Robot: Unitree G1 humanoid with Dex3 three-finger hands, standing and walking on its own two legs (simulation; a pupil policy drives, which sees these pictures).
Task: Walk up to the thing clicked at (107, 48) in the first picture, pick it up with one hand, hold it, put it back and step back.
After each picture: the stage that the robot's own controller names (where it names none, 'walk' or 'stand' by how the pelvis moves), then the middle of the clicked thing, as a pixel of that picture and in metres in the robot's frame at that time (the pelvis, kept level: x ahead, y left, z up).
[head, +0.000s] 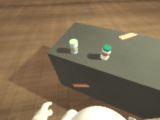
stand; (105, 52) +0.54 -0.09 +0.02
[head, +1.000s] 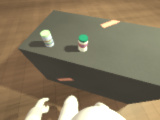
sink last; (83, 43) +0.52 +0.12 +0.05
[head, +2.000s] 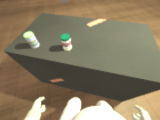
rise first; (66, 42) +0.51 +0.24 +0.06
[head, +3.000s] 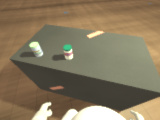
stand; (68, 52) +0.50 +0.23 +0.02
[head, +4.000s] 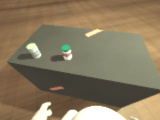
stand; (66, 52) +0.49 +0.23 +0.02
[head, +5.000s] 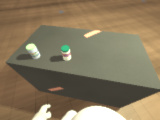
stand; (66, 53) +0.49 +0.23 +0.01
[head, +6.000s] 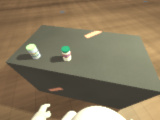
stand; (66, 53) +0.48 +0.23 +0.01
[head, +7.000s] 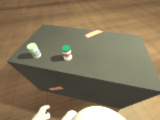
stand; (66, 53) +0.49 +0.22 +0.01
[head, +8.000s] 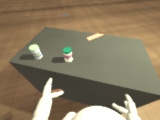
rise first; (67, 54) +0.48 +0.23 +0.02
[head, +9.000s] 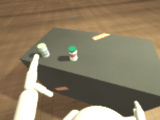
go down; (72, 53) +0.50 +0.22 +0.02
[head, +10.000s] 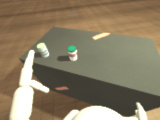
go down; (72, 53) +0.49 +0.22 +0.02
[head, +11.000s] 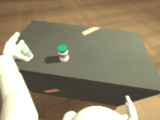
go down; (63, 53) +0.46 +0.20 +0.04
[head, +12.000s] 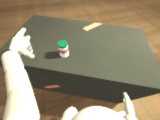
close in; (63, 49) +0.48 +0.20 +0.05
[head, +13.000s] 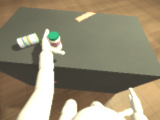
close; (55, 41) +0.50 +0.23 +0.08
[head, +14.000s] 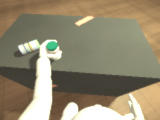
lift; (54, 50) +0.44 +0.23 +0.08
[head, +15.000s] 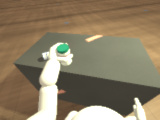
lift; (64, 55) +0.34 +0.18 +0.20
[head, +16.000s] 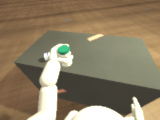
hold; (65, 56) +0.34 +0.18 +0.18
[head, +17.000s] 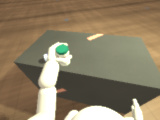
hold; (63, 55) +0.33 +0.19 +0.19
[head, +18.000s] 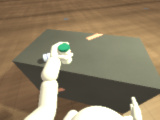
crouch; (65, 54) +0.36 +0.19 +0.17
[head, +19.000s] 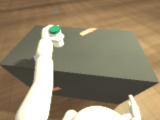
lower; (56, 36) +0.47 +0.22 +0.20
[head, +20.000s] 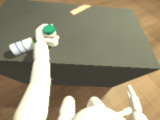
lower; (51, 36) +0.52 +0.22 +0.09
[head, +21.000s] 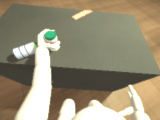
lower; (52, 41) +0.49 +0.22 +0.09
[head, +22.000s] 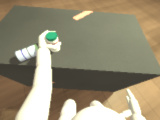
lower; (53, 42) +0.49 +0.22 +0.08
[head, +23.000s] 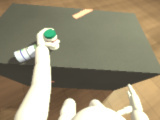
lower; (52, 40) +0.50 +0.22 +0.09
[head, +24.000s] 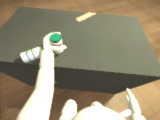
open; (57, 43) +0.48 +0.21 +0.08
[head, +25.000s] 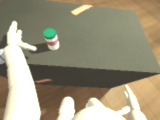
sink last; (51, 39) +0.48 +0.21 +0.09
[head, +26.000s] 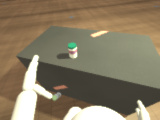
sink last; (72, 50) +0.50 +0.22 +0.07
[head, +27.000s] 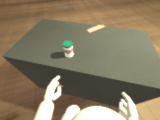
stand; (68, 49) +0.47 +0.21 +0.07
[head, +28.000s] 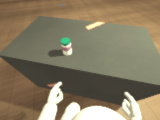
stand; (66, 46) +0.48 +0.22 +0.08
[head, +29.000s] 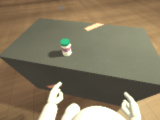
stand; (66, 47) +0.48 +0.22 +0.08
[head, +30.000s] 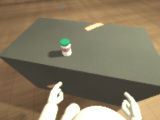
stand; (66, 47) +0.48 +0.22 +0.08
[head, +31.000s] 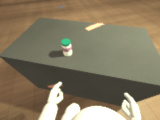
stand; (66, 47) +0.48 +0.21 +0.08
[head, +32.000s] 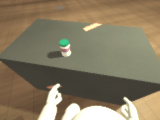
stand; (65, 48) +0.48 +0.21 +0.08
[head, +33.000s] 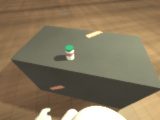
stand; (69, 52) +0.50 +0.21 +0.02
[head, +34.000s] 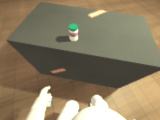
walk; (73, 32) +0.60 +0.17 +0.05
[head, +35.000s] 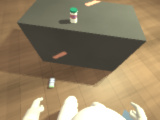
walk; (73, 15) +0.83 +0.25 +0.04
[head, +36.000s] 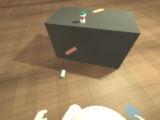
stand; (82, 17) +1.12 +0.23 +0.03
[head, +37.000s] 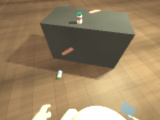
stand; (79, 18) +1.12 +0.23 +0.02
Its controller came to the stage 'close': yes
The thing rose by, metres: 0.22
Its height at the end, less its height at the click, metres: +0.00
